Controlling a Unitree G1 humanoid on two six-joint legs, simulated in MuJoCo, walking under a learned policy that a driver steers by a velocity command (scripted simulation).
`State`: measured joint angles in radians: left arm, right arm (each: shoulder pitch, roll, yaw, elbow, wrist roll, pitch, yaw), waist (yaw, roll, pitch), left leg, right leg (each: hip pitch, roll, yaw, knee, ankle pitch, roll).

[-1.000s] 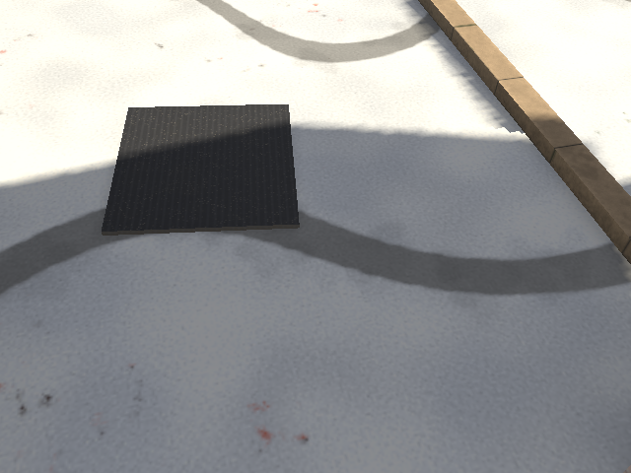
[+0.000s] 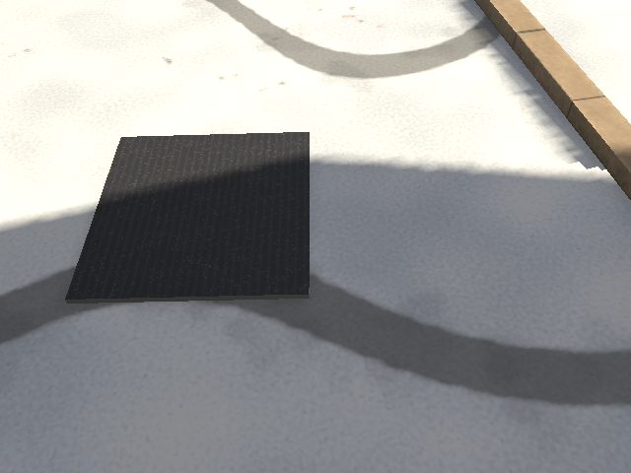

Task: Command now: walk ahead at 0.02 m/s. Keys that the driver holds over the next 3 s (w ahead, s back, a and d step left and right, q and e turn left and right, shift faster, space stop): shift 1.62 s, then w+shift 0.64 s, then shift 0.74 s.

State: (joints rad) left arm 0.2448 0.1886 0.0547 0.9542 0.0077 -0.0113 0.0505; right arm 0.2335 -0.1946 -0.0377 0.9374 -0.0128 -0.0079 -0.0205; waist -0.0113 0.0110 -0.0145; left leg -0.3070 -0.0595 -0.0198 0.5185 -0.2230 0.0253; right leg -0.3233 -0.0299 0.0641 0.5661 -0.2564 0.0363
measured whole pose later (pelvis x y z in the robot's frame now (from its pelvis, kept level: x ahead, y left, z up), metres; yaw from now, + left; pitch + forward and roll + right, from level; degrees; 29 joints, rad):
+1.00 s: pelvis +0.04 -0.05 +0.00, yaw +0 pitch -2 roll +0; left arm 0.24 0.17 0.05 1.06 -0.01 -0.01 0.03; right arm 0.26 -0.17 -0.06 1.10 0.00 0.01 -0.05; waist -0.01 0.00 0.04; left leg -0.19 0.03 -0.06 0.49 -0.28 -0.05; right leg -0.19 0.05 0.02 0.51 -0.29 -0.04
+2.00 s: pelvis +0.13 +0.03 -0.01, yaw +0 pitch +2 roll -1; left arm 0.41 0.25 0.07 1.03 0.03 -0.06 0.00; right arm 0.18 -0.23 -0.07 0.93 -0.04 -0.07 0.03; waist 0.01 -0.04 -0.05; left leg -0.38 0.04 0.08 0.60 -0.29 0.02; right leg -0.20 -0.04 0.06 0.69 -0.46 -0.08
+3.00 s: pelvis +0.61 +0.08 +0.00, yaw +1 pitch +0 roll -1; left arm 0.16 0.23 0.01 1.02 0.01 -0.03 0.01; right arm 0.16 -0.22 -0.05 0.95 -0.01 -0.01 -0.03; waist 0.02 -0.01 0.01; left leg -0.32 0.04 -0.02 0.51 -0.19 -0.02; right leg -0.21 0.04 -0.05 0.47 -0.26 -0.04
